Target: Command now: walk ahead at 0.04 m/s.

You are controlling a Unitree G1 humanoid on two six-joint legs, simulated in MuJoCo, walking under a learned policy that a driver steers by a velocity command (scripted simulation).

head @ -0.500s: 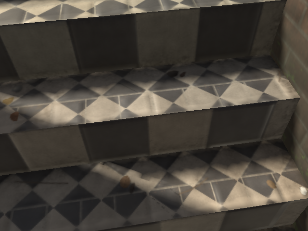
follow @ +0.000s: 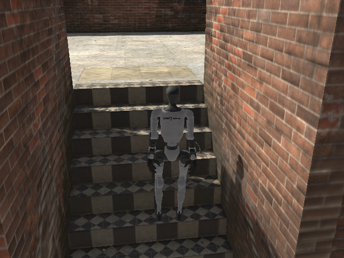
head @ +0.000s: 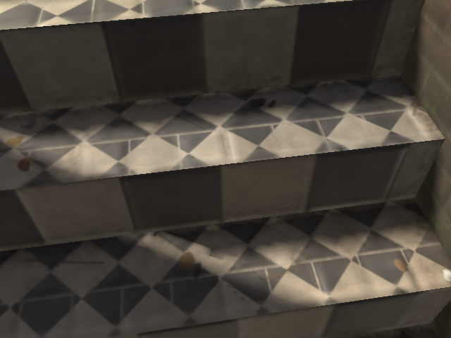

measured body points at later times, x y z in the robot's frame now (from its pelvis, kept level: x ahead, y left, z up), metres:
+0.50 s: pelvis +0.08 +0.02 +0.00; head +0.08 +0.01 +0.45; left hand +0.24 +0.22 -0.11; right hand -0.04 -0.19 -0.15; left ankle +0.01 +0.12 -0.74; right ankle +0.04 -0.10 -0.44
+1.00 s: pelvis +0.29 -0.06 +0.20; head +0.32 -0.08 +0.65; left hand +0.19 +0.17 +0.06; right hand +0.56 -0.20 +0.15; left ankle +0.37 +0.08 -0.15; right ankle +0.27 -0.14 -0.54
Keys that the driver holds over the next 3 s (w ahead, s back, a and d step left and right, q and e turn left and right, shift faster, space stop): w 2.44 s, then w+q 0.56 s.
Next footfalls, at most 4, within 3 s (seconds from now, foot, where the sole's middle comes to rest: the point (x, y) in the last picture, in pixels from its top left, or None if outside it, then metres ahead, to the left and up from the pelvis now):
0.68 right None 0.31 -0.14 -0.57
1.18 left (231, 275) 0.51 0.02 -0.37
1.62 right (309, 117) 0.79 -0.16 -0.16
2.12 left None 1.00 0.06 0.04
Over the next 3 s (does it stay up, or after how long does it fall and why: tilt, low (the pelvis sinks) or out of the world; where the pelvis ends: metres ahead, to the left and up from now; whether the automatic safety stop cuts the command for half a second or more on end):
stays up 1.31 -0.01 1.02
